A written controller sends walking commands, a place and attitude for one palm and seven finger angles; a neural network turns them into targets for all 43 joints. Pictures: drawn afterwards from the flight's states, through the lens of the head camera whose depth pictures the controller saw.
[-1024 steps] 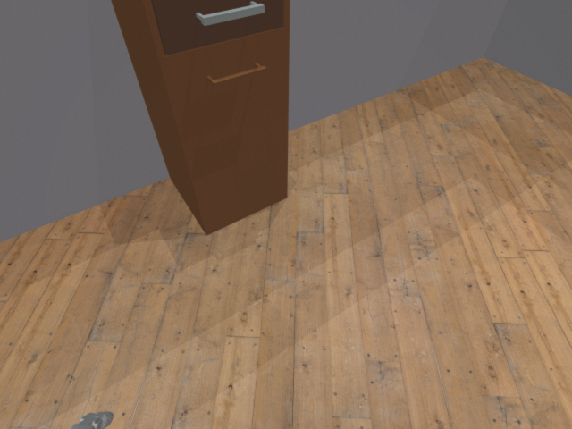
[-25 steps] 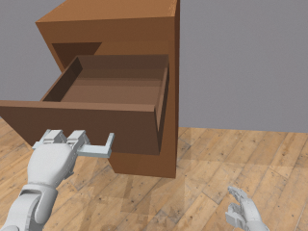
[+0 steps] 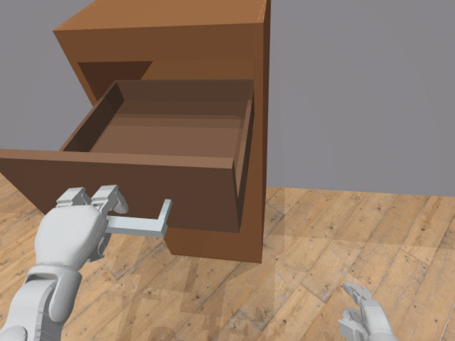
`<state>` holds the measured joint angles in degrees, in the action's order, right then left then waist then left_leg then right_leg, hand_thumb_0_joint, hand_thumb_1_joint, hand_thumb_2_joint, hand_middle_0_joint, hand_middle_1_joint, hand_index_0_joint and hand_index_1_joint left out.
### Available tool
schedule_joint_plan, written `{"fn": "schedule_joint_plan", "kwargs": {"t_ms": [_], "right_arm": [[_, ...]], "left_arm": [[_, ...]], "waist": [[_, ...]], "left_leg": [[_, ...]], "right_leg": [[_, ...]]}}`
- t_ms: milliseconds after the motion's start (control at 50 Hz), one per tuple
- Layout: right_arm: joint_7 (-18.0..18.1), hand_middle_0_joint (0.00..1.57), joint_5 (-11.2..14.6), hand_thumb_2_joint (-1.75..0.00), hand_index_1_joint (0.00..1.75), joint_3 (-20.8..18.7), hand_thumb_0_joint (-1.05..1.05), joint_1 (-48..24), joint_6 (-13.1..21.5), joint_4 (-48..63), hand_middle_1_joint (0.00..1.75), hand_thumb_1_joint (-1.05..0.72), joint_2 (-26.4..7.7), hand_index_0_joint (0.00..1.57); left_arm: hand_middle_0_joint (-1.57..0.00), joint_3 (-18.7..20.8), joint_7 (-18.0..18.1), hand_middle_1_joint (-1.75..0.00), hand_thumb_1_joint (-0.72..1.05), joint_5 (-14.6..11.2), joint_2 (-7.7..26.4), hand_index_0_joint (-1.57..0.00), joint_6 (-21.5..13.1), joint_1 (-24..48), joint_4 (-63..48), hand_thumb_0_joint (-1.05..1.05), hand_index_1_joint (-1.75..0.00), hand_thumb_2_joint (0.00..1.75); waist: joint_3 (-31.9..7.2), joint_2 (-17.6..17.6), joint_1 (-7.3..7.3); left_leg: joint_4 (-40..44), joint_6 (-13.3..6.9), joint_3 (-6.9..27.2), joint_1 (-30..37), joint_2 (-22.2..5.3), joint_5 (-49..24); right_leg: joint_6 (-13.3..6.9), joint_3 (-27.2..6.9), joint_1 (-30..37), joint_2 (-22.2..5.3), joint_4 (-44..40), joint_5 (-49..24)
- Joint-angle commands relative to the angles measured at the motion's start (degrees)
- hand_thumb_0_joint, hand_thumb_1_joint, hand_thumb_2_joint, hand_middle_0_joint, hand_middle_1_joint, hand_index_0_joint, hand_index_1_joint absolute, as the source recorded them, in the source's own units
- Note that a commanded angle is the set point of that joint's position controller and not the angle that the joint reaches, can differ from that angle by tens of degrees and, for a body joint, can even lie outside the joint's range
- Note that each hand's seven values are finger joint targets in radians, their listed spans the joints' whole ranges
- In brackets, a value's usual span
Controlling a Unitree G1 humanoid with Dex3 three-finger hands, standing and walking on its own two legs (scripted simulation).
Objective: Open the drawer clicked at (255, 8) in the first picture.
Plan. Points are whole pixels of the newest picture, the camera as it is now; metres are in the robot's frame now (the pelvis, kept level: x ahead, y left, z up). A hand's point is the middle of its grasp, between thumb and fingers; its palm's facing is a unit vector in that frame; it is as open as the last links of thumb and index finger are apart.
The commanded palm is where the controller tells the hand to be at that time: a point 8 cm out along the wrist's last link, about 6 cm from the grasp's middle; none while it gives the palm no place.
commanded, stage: open the thumb to release the handle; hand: left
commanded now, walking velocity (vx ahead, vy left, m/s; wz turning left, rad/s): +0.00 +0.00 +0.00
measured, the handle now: (112, 213) +0.26 +0.23 +0.12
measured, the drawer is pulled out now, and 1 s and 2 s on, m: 0.30 0.29 0.29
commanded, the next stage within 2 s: lift the hand off the handle in 0.26 s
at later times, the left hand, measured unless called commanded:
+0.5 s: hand (100, 247) +0.22 +0.24 +0.10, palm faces +0.09 -0.06 -0.99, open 13.7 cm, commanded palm +0.19 +0.24 +0.15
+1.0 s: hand (101, 230) +0.23 +0.23 +0.12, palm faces +0.08 -0.01 -1.00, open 13.4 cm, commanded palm +0.20 +0.23 +0.20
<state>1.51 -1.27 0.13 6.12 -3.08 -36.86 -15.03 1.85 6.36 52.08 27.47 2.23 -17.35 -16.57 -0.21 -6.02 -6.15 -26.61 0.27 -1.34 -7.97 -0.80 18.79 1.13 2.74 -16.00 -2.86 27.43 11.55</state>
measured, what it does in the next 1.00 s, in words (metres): stands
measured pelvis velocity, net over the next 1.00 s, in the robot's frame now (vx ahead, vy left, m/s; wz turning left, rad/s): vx -0.03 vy -0.01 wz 0.02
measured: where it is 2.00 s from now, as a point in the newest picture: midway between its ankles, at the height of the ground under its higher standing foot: outside the picture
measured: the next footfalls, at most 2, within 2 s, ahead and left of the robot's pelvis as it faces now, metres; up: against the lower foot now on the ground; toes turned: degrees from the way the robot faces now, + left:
none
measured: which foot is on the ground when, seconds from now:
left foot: down 0.00-1.00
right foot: down 0.00-1.00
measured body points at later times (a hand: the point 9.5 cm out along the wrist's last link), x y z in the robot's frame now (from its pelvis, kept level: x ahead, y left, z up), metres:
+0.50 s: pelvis -0.02 -0.01 +0.00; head -0.01 -0.04 +0.45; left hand +0.21 +0.24 +0.15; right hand +0.21 -0.20 -0.10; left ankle -0.05 +0.12 -0.74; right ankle +0.03 -0.13 -0.74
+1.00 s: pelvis -0.03 -0.01 +0.00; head -0.03 -0.06 +0.45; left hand +0.22 +0.23 +0.18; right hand +0.19 -0.21 -0.10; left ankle -0.05 +0.12 -0.74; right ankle +0.03 -0.13 -0.74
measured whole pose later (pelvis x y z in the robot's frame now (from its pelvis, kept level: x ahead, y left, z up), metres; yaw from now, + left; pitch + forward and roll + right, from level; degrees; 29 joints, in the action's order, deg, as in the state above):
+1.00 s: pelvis -0.03 -0.01 +0.00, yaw +1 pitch -3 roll +1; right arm 3.1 -0.2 1.1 5.8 -1.3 -37.9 -14.7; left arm -2.2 1.4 51.3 30.6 -0.7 -1.7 -6.1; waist 1.7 -6.6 -6.6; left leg -22.9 1.0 -0.3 -5.7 -0.4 14.2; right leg 0.2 3.7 -13.5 -3.2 24.4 7.8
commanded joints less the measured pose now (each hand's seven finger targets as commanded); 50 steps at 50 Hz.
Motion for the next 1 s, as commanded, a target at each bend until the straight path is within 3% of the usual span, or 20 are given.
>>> {"fn": "schedule_joint_plan", "kwargs": {"t_ms": [0, 140, 220, 300, 340, 360, 400, 440, 500, 520, 600, 620, 660, 700, 720, 800, 840, 900, 920, 980], "right_arm": [[0.4, 0.2, 0.1, -0.9, 0.3, -1.2, 0.0, -10.0, 2.7, 10.0, 0.3, -0.9, -4.9, 0.2], [0.4, 0.2, 0.1, -0.9, 0.3, -1.1, 0.0, -9.2, 1.9, 8.7, 0.3, -0.9, -4.1, 0.2], [0.3, 0.2, -0.1, -0.9, 0.3, -0.5, 0.0, -9.7, 2.4, 9.3, 0.3, -0.9, -3.8, 0.2], [0.5, 0.2, 0.3, -0.9, 0.3, -0.7, 0.0, -10.4, 2.3, 9.1, 0.3, -0.9, -4.2, 0.2], [0.2, 0.2, 0.1, -0.9, 0.3, -1.0, 0.0, -9.4, 2.4, 9.1, 0.3, -0.9, -3.6, 0.2], [0.2, 0.2, 0.0, -0.9, 0.3, -1.0, 0.0, -9.3, 2.5, 9.3, 0.3, -0.9, -3.8, 0.2], [0.5, 0.2, -0.1, -0.9, 0.3, -0.7, 0.0, -10.0, 2.5, 9.1, 0.3, -0.9, -4.5, 0.2], [0.5, 0.2, 0.0, -0.9, 0.3, -0.8, 0.0, -9.6, 2.3, 8.5, 0.3, -0.9, -3.8, 0.2], [0.9, 0.2, 0.3, -0.9, 0.3, -0.9, 0.0, -9.9, 2.7, 8.7, 0.3, -0.9, -4.4, 0.2], [0.7, 0.2, 0.0, -0.9, 0.3, -0.6, 0.0, -9.6, 3.1, 8.9, 0.3, -0.9, -3.8, 0.2], [1.4, 0.2, 0.6, -0.9, 0.3, -0.8, 0.0, -9.8, 3.0, 8.5, 0.3, -0.9, -4.4, 0.2], [1.3, 0.2, 0.4, -0.9, 0.3, -0.6, 0.0, -9.3, 3.3, 8.2, 0.3, -0.9, -4.0, 0.2], [1.7, 0.2, 0.6, -0.9, 0.3, -1.0, 0.0, -9.4, 3.2, 8.2, 0.3, -0.9, -4.3, 0.2], [2.0, 0.2, 0.6, -0.9, 0.3, -0.8, 0.0, -10.0, 3.5, 8.4, 0.3, -0.9, -4.6, 0.2], [1.9, 0.2, 0.4, -0.9, 0.3, -0.6, 0.0, -9.8, 3.8, 8.6, 0.3, -0.9, -4.0, 0.2], [2.4, 0.2, 1.1, -0.9, 0.3, -0.7, 0.0, -10.4, 4.1, 8.7, 0.3, -0.9, -4.5, 0.2], [2.3, 0.2, 1.1, -0.9, 0.3, -0.9, 0.0, -9.8, 4.3, 8.1, 0.3, -0.9, -4.0, 0.2], [2.4, 0.2, 1.3, -0.9, 0.3, -0.6, 0.0, -10.4, 4.8, 8.5, 0.3, -0.9, -4.5, 0.2], [2.1, 0.2, 1.1, -0.9, 0.3, -0.2, 0.0, -10.5, 5.1, 8.7, 0.3, -0.9, -3.9, 0.2], [1.7, 0.2, 1.4, -0.9, 0.3, -0.5, 0.0, -10.8, 4.7, 8.8, 0.3, -0.9, -4.2, 0.2]], "left_arm": [[-0.33, 5.9, 1.1, -1.25, -0.01, 1.0, 10.6, -0.33, -0.9, 10.0, -12.2, 0.0, -1.25, 0.51], [-0.3, 7.9, 1.7, -1.2, -0.5, 1.2, 11.9, -0.3, -1.5, 10.5, -8.3, 0.0, -1.2, 0.3], [-0.3, 6.5, 1.6, -1.2, -0.5, 1.3, 10.8, -0.3, -2.0, 12.0, -8.9, 0.0, -1.2, 0.3], [-0.3, 5.4, 0.8, -1.2, -0.5, 0.6, 10.7, -0.3, -2.0, 14.8, -8.0, 0.0, -1.2, 0.3], [-0.3, 1.6, 0.4, -1.2, -0.5, 0.8, 6.4, -0.3, -1.9, 11.4, -6.9, 0.0, -1.2, 0.3], [-0.3, 1.0, 0.2, -1.2, -0.5, 0.9, 6.4, -0.3, -2.1, 12.9, -7.6, 0.0, -1.2, 0.3], [-0.3, 5.6, 1.1, -1.2, -0.5, 1.8, 11.9, -0.3, -2.4, 15.7, -7.4, 0.0, -1.2, 0.3], [-0.3, 3.7, 1.2, -1.2, -0.5, 2.4, 9.6, -0.3, -2.1, 16.6, -4.3, 0.0, -1.2, 0.3], [-0.3, 5.4, 1.5, -1.2, -0.5, 2.3, 11.9, -0.3, -2.4, 19.1, -4.1, 0.0, -1.2, 0.3], [-0.3, 3.1, 1.4, -1.2, -0.5, 2.6, 9.6, -0.3, -2.5, 19.6, -3.5, 0.0, -1.2, 0.3], [-0.3, 4.1, 1.2, -1.2, -0.5, 1.7, 11.3, -0.3, -2.4, 22.5, -1.1, 0.0, -1.2, 0.3], [-0.3, 2.3, 1.1, -1.2, -0.5, 2.1, 9.6, -0.3, -2.5, 24.2, 0.5, 0.0, -1.2, 0.3], [-0.3, 2.4, 0.9, -1.2, -0.5, 1.8, 10.3, -0.3, -2.7, 25.5, 0.1, 0.0, -1.2, 0.3], [-0.3, 5.4, 1.2, -1.2, -0.5, 1.7, 14.4, -0.3, -3.0, 28.8, -1.9, 0.0, -1.2, 0.3], [-0.3, 4.0, 1.0, -1.2, -0.5, 2.1, 12.8, -0.3, -3.0, 29.1, -2.2, 0.0, -1.2, 0.3], [-0.3, 5.6, -0.2, -1.2, -0.5, -0.4, 15.0, -0.3, -3.5, 32.1, -3.5, 0.0, -1.2, 0.3], [-0.3, 4.5, -0.6, -1.2, -0.5, -1.0, 13.7, -0.3, -4.0, 32.7, -3.4, 0.0, -1.2, 0.3], [-0.3, 6.8, -0.9, -1.2, -0.5, -1.5, 16.8, -0.3, -4.4, 35.1, -4.8, 0.0, -1.2, 0.3], [-0.3, 4.9, -1.1, -1.2, -0.5, -1.0, 14.8, -0.3, -4.3, 35.8, -4.3, 0.0, -1.2, 0.3], [-0.3, 5.7, -1.9, -1.2, -0.5, -2.0, 15.7, -0.3, -3.6, 36.1, -6.2, 0.0, -1.2, 0.3]], "waist": [[-10.0, 4.0, -0.24], [-10.2, 3.8, -0.94], [-10.9, 3.5, -0.6], [-8.1, 2.9, 0.36], [-8.6, 3.5, -0.3], [-8.3, 5.0, 0.04], [-8.3, 3.6, -0.23], [-8.0, 4.7, -0.1], [-9.1, 3.1, -0.05], [-9.6, 3.8, -0.08], [-8.1, 3.8, 0.56], [-8.0, 4.7, 0.78], [-8.0, 3.6, 0.37], [-10.6, 2.1, 0.36], [-12.8, 2.6, 0.06], [-10.7, 2.5, 0.58], [-10.4, 2.9, 0.76], [-10.5, 2.6, 0.41], [-11.2, 2.7, 0.33], [-11.8, 2.2, -0.25]], "left_leg": [[3.6, -0.4, 0.1, -4.1, 1.5, -21.8], [4.7, -0.1, 0.0, -4.6, 1.8, -20.7], [4.5, -0.3, -0.1, -4.3, 1.9, -19.9], [5.2, -0.3, 0.0, -4.6, 1.8, -17.1], [5.7, -0.4, -0.2, -4.5, 2.1, -16.7], [5.5, -0.6, -0.4, -4.7, 2.1, -16.1], [5.8, -0.5, 0.1, -5.7, 2.0, -14.2], [6.2, -0.5, -0.2, -6.2, 2.2, -13.3], [5.9, -0.5, 0.0, -5.8, 2.2, -13.4], [5.8, -0.7, -0.2, -5.9, 2.4, -13.3], [6.2, -0.7, -0.1, -6.1, 2.4, -11.2], [6.3, -0.8, -0.3, -6.6, 2.5, -10.1], [6.9, -0.8, -0.4, -6.5, 2.7, -9.9], [6.9, -0.8, 0.1, -5.3, 2.6, -10.6], [6.7, -1.0, 0.0, -4.7, 2.9, -11.6], [7.6, -0.9, 0.3, -4.2, 2.7, -11.2], [8.2, -0.9, 0.4, -3.8, 2.8, -11.4], [8.6, -0.7, 0.6, -3.5, 2.6, -11.2], [8.6, -0.9, 0.3, -3.5, 2.9, -11.2], [9.2, -0.8, 0.3, -2.8, 2.9, -12.3]], "right_leg": [[-2.2, 0.2, 12.1, 2.6, -1.7, -12.9], [-2.5, 0.4, 13.1, 2.6, -2.3, -12.1], [-2.3, 0.4, 12.9, 2.3, -2.4, -11.0], [-2.2, 0.2, 11.4, 2.8, -3.5, -8.7], [-2.3, 0.7, 11.7, 2.7, -3.7, -7.8], [-2.1, 0.9, 11.2, 2.5, -3.6, -7.7], [-2.3, -0.1, 12.2, 2.8, -3.8, -6.6], [-2.4, 0.2, 11.7, 2.5, -4.0, -5.1], [-2.5, -0.4, 12.0, 2.7, -4.0, -5.3], [-2.3, 0.1, 12.2, 2.0, -3.8, -4.9], [-2.2, -0.5, 11.0, 2.6, -4.7, -3.0], [-2.1, -0.1, 10.7, 2.1, -4.8, -1.4], [-2.2, -0.1, 11.0, 2.2, -5.0, -1.6], [-2.3, -0.7, 12.5, 2.4, -5.0, -2.0], [-2.2, -0.3, 13.5, 2.0, -4.6, -2.5], [-2.0, -0.8, 13.5, 2.3, -5.8, -2.6], [-2.0, -0.2, 13.5, 2.4, -6.1, -2.6], [-1.9, -0.6, 14.2, 2.4, -6.5, -2.3], [-1.9, -0.3, 14.1, 2.0, -6.4, -1.7], [-1.9, -0.4, 15.4, 2.0, -6.7, -3.4]]}}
